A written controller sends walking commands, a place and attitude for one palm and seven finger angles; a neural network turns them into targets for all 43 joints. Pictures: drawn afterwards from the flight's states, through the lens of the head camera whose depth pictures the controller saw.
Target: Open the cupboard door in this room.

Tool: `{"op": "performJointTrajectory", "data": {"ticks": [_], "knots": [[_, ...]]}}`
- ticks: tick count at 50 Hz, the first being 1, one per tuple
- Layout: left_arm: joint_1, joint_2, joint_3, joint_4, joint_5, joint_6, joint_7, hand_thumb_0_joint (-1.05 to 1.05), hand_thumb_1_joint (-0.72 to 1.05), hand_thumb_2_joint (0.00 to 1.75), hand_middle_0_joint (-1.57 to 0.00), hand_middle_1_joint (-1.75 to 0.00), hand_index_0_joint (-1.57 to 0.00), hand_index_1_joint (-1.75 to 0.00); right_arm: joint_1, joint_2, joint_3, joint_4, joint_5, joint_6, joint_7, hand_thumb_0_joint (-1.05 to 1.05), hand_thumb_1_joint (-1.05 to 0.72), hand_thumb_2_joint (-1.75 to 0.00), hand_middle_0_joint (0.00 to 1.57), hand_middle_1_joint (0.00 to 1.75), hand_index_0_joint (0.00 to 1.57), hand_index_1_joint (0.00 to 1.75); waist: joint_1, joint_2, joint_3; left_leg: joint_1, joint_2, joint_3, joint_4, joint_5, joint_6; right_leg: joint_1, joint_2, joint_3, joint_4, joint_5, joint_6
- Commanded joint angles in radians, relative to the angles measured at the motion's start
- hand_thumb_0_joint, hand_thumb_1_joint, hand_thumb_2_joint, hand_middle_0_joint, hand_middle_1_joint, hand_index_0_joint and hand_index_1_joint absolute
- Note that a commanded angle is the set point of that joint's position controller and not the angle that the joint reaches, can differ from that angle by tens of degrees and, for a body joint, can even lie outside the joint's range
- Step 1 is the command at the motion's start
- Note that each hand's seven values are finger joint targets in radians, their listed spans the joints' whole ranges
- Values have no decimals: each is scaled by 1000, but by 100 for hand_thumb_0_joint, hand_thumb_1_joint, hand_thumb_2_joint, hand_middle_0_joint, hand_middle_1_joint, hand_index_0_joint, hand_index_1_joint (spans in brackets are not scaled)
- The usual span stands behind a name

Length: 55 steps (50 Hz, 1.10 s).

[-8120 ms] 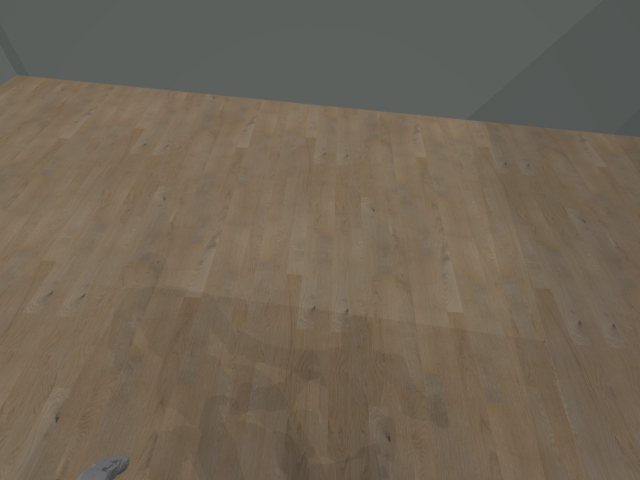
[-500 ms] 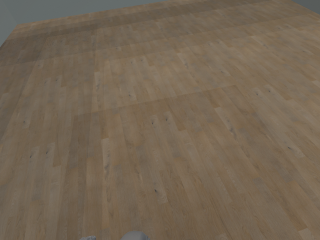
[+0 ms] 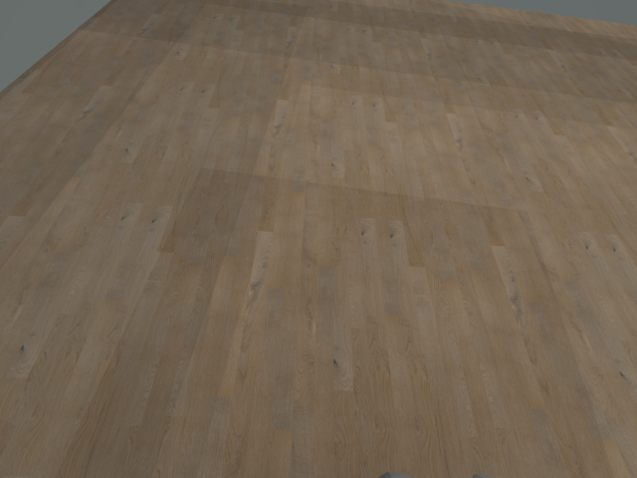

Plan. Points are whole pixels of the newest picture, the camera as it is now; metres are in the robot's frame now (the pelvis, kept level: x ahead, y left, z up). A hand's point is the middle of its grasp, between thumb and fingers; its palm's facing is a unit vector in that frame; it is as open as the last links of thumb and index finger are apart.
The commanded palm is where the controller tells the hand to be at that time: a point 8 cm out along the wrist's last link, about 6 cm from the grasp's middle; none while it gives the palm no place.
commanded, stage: turn or walk to find it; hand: left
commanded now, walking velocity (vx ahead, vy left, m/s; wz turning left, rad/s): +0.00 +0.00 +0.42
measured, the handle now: out of the picture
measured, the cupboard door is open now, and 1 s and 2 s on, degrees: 0 0 0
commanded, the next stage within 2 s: stand and wait in 1.80 s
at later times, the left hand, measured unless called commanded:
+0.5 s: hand out of the picture +0.03 +0.14 -0.14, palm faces +0.22 -0.93 -0.28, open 7.4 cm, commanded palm none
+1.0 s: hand out of the picture -0.14 +0.18 -0.18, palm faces +0.47 -0.85 -0.23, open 7.4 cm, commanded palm none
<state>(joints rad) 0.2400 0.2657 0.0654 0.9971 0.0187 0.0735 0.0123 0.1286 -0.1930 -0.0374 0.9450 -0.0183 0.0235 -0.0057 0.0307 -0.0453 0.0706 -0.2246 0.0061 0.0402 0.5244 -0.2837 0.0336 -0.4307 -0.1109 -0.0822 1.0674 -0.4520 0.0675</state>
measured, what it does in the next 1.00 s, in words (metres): steps on the spot, turning left: right foot, then left foot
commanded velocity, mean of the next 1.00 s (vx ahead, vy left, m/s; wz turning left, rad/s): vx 0.00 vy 0.00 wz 0.42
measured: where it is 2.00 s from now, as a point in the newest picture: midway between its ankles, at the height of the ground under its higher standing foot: outside the picture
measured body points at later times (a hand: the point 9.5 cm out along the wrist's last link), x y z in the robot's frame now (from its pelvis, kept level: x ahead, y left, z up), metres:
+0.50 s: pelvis -0.03 -0.06 +0.00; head -0.01 -0.10 +0.45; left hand +0.02 +0.19 -0.12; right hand +0.04 -0.31 -0.17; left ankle -0.07 +0.09 -0.64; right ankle +0.00 -0.15 -0.74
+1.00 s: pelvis -0.07 -0.02 +0.00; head -0.06 +0.02 +0.45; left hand -0.16 +0.23 -0.16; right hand +0.13 -0.20 -0.12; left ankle -0.12 +0.06 -0.74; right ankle -0.02 -0.16 -0.67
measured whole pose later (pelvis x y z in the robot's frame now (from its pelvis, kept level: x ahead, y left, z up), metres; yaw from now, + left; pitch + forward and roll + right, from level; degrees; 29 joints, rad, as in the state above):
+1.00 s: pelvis -0.07 -0.02 +0.00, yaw +25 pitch -1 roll -1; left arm 0.25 0.27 0.07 1.01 0.02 0.08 0.01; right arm 0.14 -0.18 -0.04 0.95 -0.02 0.03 0.00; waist 0.03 -0.05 0.06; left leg -0.22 0.01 0.04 0.53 -0.30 0.03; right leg -0.43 -0.12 -0.09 1.05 -0.45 0.07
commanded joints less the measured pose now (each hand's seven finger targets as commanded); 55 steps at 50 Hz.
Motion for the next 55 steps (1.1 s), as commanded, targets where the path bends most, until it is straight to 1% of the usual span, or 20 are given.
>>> {"op": "performJointTrajectory", "data": {"ticks": [1, 9, 14, 15, 16, 17, 18, 19, 21, 23, 36, 38, 40, 41, 42, 43, 44, 46, 48, 55], "knots": [[-22, 60, 11, -86, -3, -38, 0, 0, 90, 90, -20, -30, -20, -30, 63, -204, -44, -43, 4, -20, -15, 0, -90, -90, 20, 30, 20, 30, -38, 181, -90, 131, 223, -209, -193, 529, 110, -96, 0, 54, 41, 61, 23], [-105, 36, 4, -136, -8, -40, 8, 0, 90, 90, -20, -30, -20, -30, 107, -207, -60, -39, -7, -7, -9, 0, -90, -90, 20, 30, 20, 30, -69, 195, -71, 83, 230, -329, -186, 428, 144, -14, 38, 58, -202, -8, 19], [-7, 37, 6, -120, -15, -60, 11, 0, 90, 90, -20, -30, -20, -30, 71, -203, -68, -52, -3, -1, -4, 0, -90, -90, 20, 30, 20, 30, -17, 190, -114, -37, 170, -350, -95, 407, 97, 232, 80, 31, -551, 170, 0], [37, 60, 12, -112, -13, -70, 15, 0, 90, 90, -20, -30, -20, -30, 67, -182, -67, -57, 3, -1, -1, 0, -90, -90, 20, 30, 20, 30, 5, 131, -140, -117, 124, -321, -34, 293, 52, 360, 42, 56, -690, 267, -5], [64, 137, 27, -108, 3, -81, 22, 0, 90, 90, -20, -30, -20, -30, 84, -121, -58, -68, 12, -2, 5, 0, -90, -90, 20, 30, 20, 30, 15, -80, -161, -283, 17, -203, 123, 33, -18, 493, -157, 238, -773, 266, -60], [64, 204, 38, -120, 8, -81, 25, 0, 90, 90, -20, -30, -20, -30, 58, -95, -56, -98, 7, 1, 4, 0, -90, -90, 20, 30, 20, 30, 27, -261, -115, -380, -80, -91, 350, -289, -65, 422, -365, 438, -802, 372, -175], [39, 188, 29, -134, 1, -74, 26, 0, 90, 90, -20, -30, -20, -30, 54, -137, -69, -91, -1, 12, 5, 0, -90, -90, 20, 30, 20, 30, 18, -155, -100, -340, -39, -138, 516, -287, -57, 289, -377, 383, -809, 328, -224], [-32, 140, 34, -146, -2, -79, 33, 0, 90, 90, -20, -30, -20, -30, 78, -145, -73, -68, -6, 28, 7, 0, -90, -90, 20, 30, 20, 30, -14, -215, -69, -343, -12, -165, 596, -235, -56, 225, -326, 340, -840, 226, -209], [-110, 92, 11, -164, -5, -78, 23, 0, 90, 90, -20, -30, -20, -30, 114, -131, -74, -21, -9, 38, 18, 0, -90, -90, 20, 30, 20, 30, -56, -95, 15, -336, 3, -126, 705, -110, -71, 158, -223, 201, -827, 197, -159], [-94, 70, 4, -159, -4, -85, 21, 0, 90, 90, -20, -30, -20, -30, 150, -114, -69, -2, -8, 40, 22, 0, -90, -90, 20, 30, 20, 30, -60, -109, 3, -340, 4, -100, 725, -47, -88, 191, -180, 111, -806, 277, -141], [60, 137, 28, -81, 15, -77, 22, 0, 90, 90, -20, -30, -20, -30, 13, -87, -38, -33, 8, 23, 19, 0, -90, -90, 20, 30, 20, 30, 22, -140, -74, -211, 39, 12, 295, -188, -98, 343, -271, 52, -707, 531, -214], [62, 148, 31, -72, 14, -74, 19, 0, 90, 90, -20, -30, -20, -30, 26, -86, -34, -33, 12, 16, 16, 0, -90, -90, 20, 30, 20, 30, 16, -159, -100, -152, 25, 37, 203, -175, -86, 345, -272, 38, -667, 592, -208], [28, 148, 33, -69, 7, -69, 18, 0, 90, 90, -20, -30, -20, -30, 94, -96, -35, -17, 11, 5, 14, 0, -90, -90, 20, 30, 20, 30, -29, -129, -126, -14, 22, 53, 6, -20, -76, 288, -250, -25, -579, 540, -151], [26, 128, 29, -74, -2, -62, 16, 0, 90, 90, -20, -30, -20, -30, 130, -129, -41, -8, 10, -5, 16, 0, -90, -90, 20, 30, 20, 30, -54, -33, -151, 111, 47, 13, -126, 111, -61, 201, -212, -67, -471, 462, -99], [42, 74, 20, -97, -11, -54, 12, 0, 90, 90, -20, -30, -20, -30, 151, -221, -61, -13, 2, -15, 12, 0, -90, -90, 20, 30, 20, 30, -67, 236, -158, 233, 251, -269, -198, 300, 21, -17, -87, -122, -277, 157, -22], [-13, 27, -1, -131, -6, -45, 11, 0, 90, 90, -20, -30, -20, -30, 185, -293, -76, -9, 1, -8, 3, 0, -90, -90, 20, 30, 20, 30, -91, 365, -131, 212, 405, -416, -220, 564, 127, -140, -12, -72, -115, -201, 14], [-53, 56, 1, -136, -1, -37, 12, 0, 90, 90, -20, -30, -20, -30, 182, -284, -72, -5, -1, -1, 2, 0, -90, -90, 20, 30, 20, 30, -94, 240, -111, 136, 416, -339, -206, 489, 159, -95, -30, -2, -29, -165, -6], [-68, 54, 13, -107, 1, -29, 7, 0, 90, 90, -20, -30, -20, -30, 82, -231, -58, -19, -4, -6, -14, 0, -90, -90, 20, 30, 20, 30, -64, 294, -38, 59, 307, -294, -229, 359, 130, -130, -28, 38, 34, -55, 3], [-43, 58, 14, -86, -1, -35, -1, 0, 90, 90, -20, -30, -20, -30, 35, -201, -43, -35, -3, -12, -15, 0, -90, -90, 20, 30, 20, 30, -39, 238, -15, 49, 247, -228, -212, 442, 111, -113, -15, 45, 47, 25, 8], [-62, 49, 8, -101, -5, -39, 5, 0, 90, 90, -20, -30, -20, -30, 103, -200, -52, -27, 1, -18, -14, 0, -90, -90, 20, 30, 20, 30, -53, 189, -86, 151, 231, -250, -189, 534, 126, -96, 12, 57, -32, 47, 32]]}}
